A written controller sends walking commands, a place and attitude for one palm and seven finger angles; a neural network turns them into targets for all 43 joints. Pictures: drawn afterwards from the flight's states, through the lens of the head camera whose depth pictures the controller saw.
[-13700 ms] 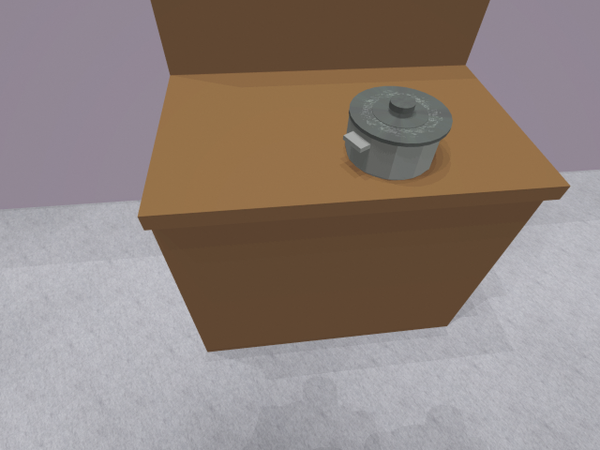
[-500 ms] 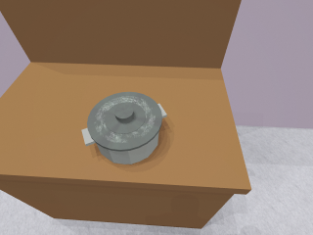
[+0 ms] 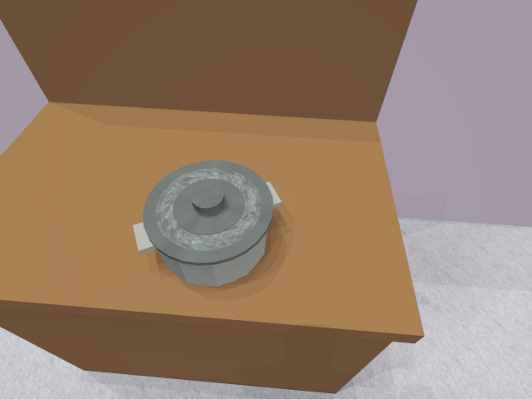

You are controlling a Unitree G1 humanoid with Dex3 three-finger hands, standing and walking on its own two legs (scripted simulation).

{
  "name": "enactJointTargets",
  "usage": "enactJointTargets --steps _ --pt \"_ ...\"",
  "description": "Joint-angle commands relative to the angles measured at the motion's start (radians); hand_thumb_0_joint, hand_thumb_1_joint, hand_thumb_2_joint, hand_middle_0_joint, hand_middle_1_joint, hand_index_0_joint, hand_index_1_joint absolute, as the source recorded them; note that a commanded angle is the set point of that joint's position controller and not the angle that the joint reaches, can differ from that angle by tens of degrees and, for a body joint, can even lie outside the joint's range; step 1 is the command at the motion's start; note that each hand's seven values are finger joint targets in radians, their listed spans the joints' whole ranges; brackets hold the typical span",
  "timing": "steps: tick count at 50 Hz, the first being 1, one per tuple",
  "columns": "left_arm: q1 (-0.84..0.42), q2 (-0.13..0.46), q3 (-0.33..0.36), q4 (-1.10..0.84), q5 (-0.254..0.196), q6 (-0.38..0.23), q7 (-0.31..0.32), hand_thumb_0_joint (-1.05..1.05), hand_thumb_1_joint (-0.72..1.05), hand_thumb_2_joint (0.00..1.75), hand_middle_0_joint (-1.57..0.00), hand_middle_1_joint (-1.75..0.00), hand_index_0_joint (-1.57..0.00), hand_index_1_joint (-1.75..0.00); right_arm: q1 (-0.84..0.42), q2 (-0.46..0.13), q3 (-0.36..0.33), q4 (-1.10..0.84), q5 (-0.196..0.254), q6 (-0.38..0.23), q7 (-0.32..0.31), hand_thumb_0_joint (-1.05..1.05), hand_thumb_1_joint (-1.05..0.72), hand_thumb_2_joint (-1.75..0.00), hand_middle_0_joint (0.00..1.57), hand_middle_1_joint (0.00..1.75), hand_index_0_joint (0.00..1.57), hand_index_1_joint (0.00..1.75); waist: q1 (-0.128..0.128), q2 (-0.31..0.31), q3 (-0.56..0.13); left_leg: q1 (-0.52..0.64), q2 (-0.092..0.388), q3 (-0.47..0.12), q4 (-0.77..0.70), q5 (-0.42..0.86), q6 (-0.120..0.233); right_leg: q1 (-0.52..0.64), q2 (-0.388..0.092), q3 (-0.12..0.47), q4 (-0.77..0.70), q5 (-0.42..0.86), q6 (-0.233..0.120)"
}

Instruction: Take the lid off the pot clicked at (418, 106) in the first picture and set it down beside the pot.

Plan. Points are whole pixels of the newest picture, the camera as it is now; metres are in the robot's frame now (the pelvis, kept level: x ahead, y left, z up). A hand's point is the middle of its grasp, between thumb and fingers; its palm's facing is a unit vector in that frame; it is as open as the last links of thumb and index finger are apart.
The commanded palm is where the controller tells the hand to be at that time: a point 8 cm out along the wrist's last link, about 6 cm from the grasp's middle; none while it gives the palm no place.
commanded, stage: look again from close up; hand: left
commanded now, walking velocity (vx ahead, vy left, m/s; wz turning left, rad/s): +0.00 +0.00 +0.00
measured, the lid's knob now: (207, 197) +0.39 +0.12 +0.09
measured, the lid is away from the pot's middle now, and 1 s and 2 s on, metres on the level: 0.00 0.00 0.00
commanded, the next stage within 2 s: shuffle to correct the standing spot in 0.08 s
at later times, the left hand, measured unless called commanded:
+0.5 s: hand out of the picture -0.01 +0.19 -0.18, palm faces +0.01 -0.97 -0.22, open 7.3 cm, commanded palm none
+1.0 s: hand out of the picture -0.07 +0.19 -0.18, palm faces +0.02 -0.98 -0.18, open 7.3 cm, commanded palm none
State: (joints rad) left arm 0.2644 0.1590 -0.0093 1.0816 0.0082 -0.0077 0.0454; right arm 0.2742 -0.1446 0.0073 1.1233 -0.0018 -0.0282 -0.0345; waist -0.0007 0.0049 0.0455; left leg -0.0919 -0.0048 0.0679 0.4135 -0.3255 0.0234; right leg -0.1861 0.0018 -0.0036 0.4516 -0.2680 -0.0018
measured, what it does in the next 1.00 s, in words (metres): lifts its right foot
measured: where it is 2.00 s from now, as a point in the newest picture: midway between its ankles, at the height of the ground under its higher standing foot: outside the picture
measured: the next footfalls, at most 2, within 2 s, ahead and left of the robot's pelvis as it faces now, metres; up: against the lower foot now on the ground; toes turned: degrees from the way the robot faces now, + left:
right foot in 1.12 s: -0.12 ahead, -0.09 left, +0.00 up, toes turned -1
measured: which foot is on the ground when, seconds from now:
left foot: down 0.00-1.00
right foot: down 0.00-0.88, up 0.90-1.00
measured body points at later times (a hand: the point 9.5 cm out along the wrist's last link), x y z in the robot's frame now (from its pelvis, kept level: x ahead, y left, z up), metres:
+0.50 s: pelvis -0.03 +0.01 +0.00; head +0.00 +0.01 +0.44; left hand -0.01 +0.24 -0.16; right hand -0.03 -0.22 -0.16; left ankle -0.07 +0.10 -0.74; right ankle -0.02 -0.12 -0.74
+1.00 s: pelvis -0.09 +0.02 +0.00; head -0.09 +0.04 +0.45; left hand -0.07 +0.25 -0.16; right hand -0.13 -0.20 -0.15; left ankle -0.07 +0.10 -0.74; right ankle -0.14 -0.10 -0.68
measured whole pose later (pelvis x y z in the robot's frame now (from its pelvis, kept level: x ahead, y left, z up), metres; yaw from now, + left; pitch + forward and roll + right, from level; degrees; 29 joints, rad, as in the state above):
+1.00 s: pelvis -0.09 +0.02 +0.00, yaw +0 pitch +2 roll -2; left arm 0.31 0.15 0.02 0.97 0.03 0.05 0.04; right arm 0.38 -0.14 -0.03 1.06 -0.02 0.03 0.00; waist 0.00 0.01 -0.03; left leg -0.33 0.01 0.07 0.53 -0.24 0.08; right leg -0.41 0.02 -0.04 0.95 -0.45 0.00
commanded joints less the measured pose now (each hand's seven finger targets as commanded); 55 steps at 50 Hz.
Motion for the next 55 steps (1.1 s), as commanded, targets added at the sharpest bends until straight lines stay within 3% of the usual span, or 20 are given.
enactJointTargets --steps 1,11,18,22,30,33,35,37,39,40,42,43,44,45,46,47,50,51,53,55 --pt "0.068 0.097 0.012 -0.028 -0.003 -0.014 0.005 0.00 0.90 0.90 -0.20 -0.30 -0.20 -0.30 0.090 -0.085 -0.014 -0.014 -0.002 -0.006 -0.008 0.00 -0.90 -0.90 0.20 0.30 0.20 0.30 -0.004 -0.010 -0.012 -0.015 0.126 -0.090 -0.054 0.323 0.003 0.021 -0.123 0.094 -0.049 0.347 -0.048" --pt "0.084 0.095 0.011 -0.019 -0.003 -0.012 0.008 0.00 0.90 0.90 -0.20 -0.30 -0.20 -0.30 0.087 -0.075 -0.013 -0.005 0.003 -0.006 -0.010 0.00 -0.90 -0.90 0.20 0.30 0.20 0.30 -0.001 0.003 0.010 -0.025 0.131 -0.092 -0.057 0.357 0.002 0.010 -0.129 0.103 -0.053 0.376 -0.045" --pt "0.079 0.126 0.034 -0.059 -0.001 0.008 0.017 0.00 0.90 0.90 -0.20 -0.30 -0.20 -0.30 0.079 -0.091 -0.033 -0.046 0.006 0.008 -0.016 0.00 -0.90 -0.90 0.20 0.30 0.20 0.30 0.002 0.009 -0.051 -0.008 0.146 -0.087 0.002 0.508 0.001 -0.011 -0.143 0.112 0.026 0.457 -0.045" --pt "0.071 0.131 0.045 -0.087 0.005 0.021 0.017 0.00 0.90 0.90 -0.20 -0.30 -0.20 -0.30 0.061 -0.104 -0.050 -0.082 0.002 0.024 -0.011 0.00 -0.90 -0.90 0.20 0.30 0.20 0.30 0.002 0.000 -0.057 -0.039 0.151 -0.084 0.037 0.459 0.008 -0.048 -0.135 0.106 0.063 0.412 -0.040" --pt "0.046 0.141 0.057 -0.138 0.013 0.040 0.012 0.00 0.90 0.90 -0.20 -0.30 -0.20 -0.30 0.005 -0.119 -0.071 -0.151 -0.007 0.050 0.003 0.00 -0.90 -0.90 0.20 0.30 0.20 0.30 0.007 0.012 -0.017 -0.193 0.162 -0.112 0.057 0.213 0.040 -0.114 -0.094 0.101 0.124 0.204 -0.037" --pt "0.031 0.158 0.064 -0.163 0.019 0.046 0.010 0.00 0.90 0.90 -0.20 -0.30 -0.20 -0.30 0.000 -0.121 -0.080 -0.177 -0.008 0.062 0.009 0.00 -0.90 -0.90 0.20 0.30 0.20 0.30 -0.002 -0.021 -0.011 -0.238 0.123 -0.095 0.116 0.028 0.030 -0.178 -0.121 0.155 0.090 0.107 -0.056" --pt "0.027 0.172 0.059 -0.175 0.023 0.045 0.005 0.00 0.90 0.90 -0.20 -0.30 -0.20 -0.30 0.026 -0.101 -0.079 -0.186 -0.009 0.064 0.014 0.00 -0.90 -0.90 0.20 0.30 0.20 0.30 -0.006 -0.094 -0.012 -0.243 0.078 -0.079 0.140 -0.161 0.023 -0.223 -0.147 0.209 -0.011 -0.108 -0.082" --pt "0.011 0.184 0.062 -0.190 0.027 0.049 0.004 0.00 0.90 0.90 -0.20 -0.30 -0.20 -0.30 0.069 -0.089 -0.078 -0.177 -0.014 0.063 0.022 0.00 -0.90 -0.90 0.20 0.30 0.20 0.30 -0.019 -0.128 0.001 -0.202 0.041 -0.062 0.180 -0.224 0.015 -0.339 -0.159 0.252 -0.139 -0.439 -0.081" --pt "-0.021 0.184 0.060 -0.194 0.027 0.047 0.005 0.00 0.90 0.90 -0.20 -0.30 -0.20 -0.30 0.149 -0.074 -0.070 -0.147 -0.021 0.061 0.028 0.00 -0.90 -0.90 0.20 0.30 0.20 0.30 -0.054 -0.163 -0.024 -0.083 0.031 -0.041 0.194 -0.195 0.017 -0.429 -0.153 0.225 -0.204 -0.538 -0.058" --pt "-0.027 0.173 0.054 -0.194 0.025 0.045 0.004 0.00 0.90 0.90 -0.20 -0.30 -0.20 -0.30 0.170 -0.068 -0.066 -0.137 -0.024 0.059 0.027 0.00 -0.90 -0.90 0.20 0.30 0.20 0.30 -0.059 -0.135 -0.021 -0.068 0.042 -0.056 0.158 -0.217 0.024 -0.436 -0.130 0.190 -0.197 -0.543 -0.048" --pt "-0.020 0.139 0.049 -0.192 0.022 0.042 0.001 0.00 0.90 0.90 -0.20 -0.30 -0.20 -0.30 0.182 -0.081 -0.061 -0.133 -0.031 0.045 0.027 0.00 -0.90 -0.90 0.20 0.30 0.20 0.30 -0.054 -0.029 0.002 -0.144 0.080 -0.116 0.016 -0.283 0.039 -0.386 -0.063 0.112 -0.076 -0.452 -0.026" --pt "-0.002 0.112 0.046 -0.186 0.019 0.042 -0.002 0.00 0.90 0.90 -0.20 -0.30 -0.20 -0.30 0.160 -0.097 -0.062 -0.136 -0.034 0.039 0.024 0.00 -0.90 -0.90 0.20 0.30 0.20 0.30 -0.035 0.073 0.011 -0.241 0.130 -0.184 -0.105 -0.377 0.052 -0.301 -0.004 0.030 0.054 -0.358 -0.008" --pt "0.041 0.076 0.046 -0.169 0.016 0.047 -0.005 0.00 0.90 0.90 -0.20 -0.30 -0.20 -0.30 0.106 -0.124 -0.067 -0.145 -0.033 0.034 0.020 0.00 -0.90 -0.90 0.20 0.30 0.20 0.30 -0.002 0.210 0.011 -0.412 0.218 -0.283 -0.241 -0.465 0.084 -0.152 0.045 -0.055 0.312 -0.215 0.002" --pt "0.105 0.054 0.044 -0.151 0.020 0.050 -0.006 0.00 0.90 0.90 -0.20 -0.30 -0.20 -0.30 0.020 -0.141 -0.070 -0.163 -0.025 0.032 0.018 0.00 -0.90 -0.90 0.20 0.30 0.20 0.30 0.049 0.255 0.022 -0.540 0.260 -0.349 -0.304 -0.476 0.122 -0.075 0.049 -0.057 0.514 -0.170 -0.001" --pt "0.157 0.044 0.039 -0.137 0.025 0.052 -0.005 0.00 0.90 0.90 -0.20 -0.30 -0.20 -0.30 -0.043 -0.150 -0.071 -0.178 -0.021 0.029 0.020 0.00 -0.90 -0.90 0.20 0.30 0.20 0.30 0.081 0.229 0.018 -0.578 0.262 -0.354 -0.311 -0.431 0.144 -0.075 0.038 -0.034 0.643 -0.172 -0.002" --pt "0.172 0.040 0.037 -0.133 0.028 0.051 -0.005 0.00 0.90 0.90 -0.20 -0.30 -0.20 -0.30 -0.072 -0.149 -0.069 -0.186 -0.022 0.024 0.021 0.00 -0.90 -0.90 0.20 0.30 0.20 0.30 0.089 0.175 0.023 -0.566 0.260 -0.331 -0.298 -0.384 0.152 -0.098 0.028 -0.026 0.690 -0.182 -0.003" --pt "0.126 0.034 0.025 -0.134 0.022 0.029 -0.010 0.00 0.90 0.90 -0.20 -0.30 -0.20 -0.30 0.032 -0.123 -0.067 -0.150 -0.025 0.020 0.012 0.00 -0.90 -0.90 0.20 0.30 0.20 0.30 0.029 0.025 0.067 -0.330 0.213 -0.234 -0.199 -0.267 0.125 -0.183 -0.008 -0.070 0.352 -0.240 -0.006" --pt "0.104 0.020 0.017 -0.132 0.017 0.023 -0.008 0.00 0.90 0.90 -0.20 -0.30 -0.20 -0.30 0.090 -0.108 -0.065 -0.123 -0.026 0.023 0.007 0.00 -0.90 -0.90 0.20 0.30 0.20 0.30 -0.004 0.054 0.083 -0.256 0.206 -0.239 -0.168 -0.217 0.125 -0.188 -0.019 -0.072 0.209 -0.233 -0.006" --pt "0.134 -0.001 0.002 -0.112 0.008 0.009 -0.003 0.00 0.90 0.90 -0.20 -0.30 -0.20 -0.30 0.166 -0.090 -0.060 -0.087 -0.016 0.026 0.004 0.00 -0.90 -0.90 0.20 0.30 0.20 0.30 -0.014 0.082 0.027 -0.133 0.185 -0.227 -0.068 -0.029 0.111 -0.091 -0.015 -0.071 -0.092 -0.073 -0.008" --pt "0.162 0.025 0.001 -0.082 0.000 -0.004 0.009 0.00 0.90 0.90 -0.20 -0.30 -0.20 -0.30 0.196 -0.039 -0.053 -0.073 -0.002 0.018 0.001 0.00 -0.90 -0.90 0.20 0.30 0.20 0.30 -0.028 0.020 -0.020 -0.142 0.132 -0.172 0.059 0.214 0.078 0.049 -0.068 0.000 -0.191 0.155 -0.028"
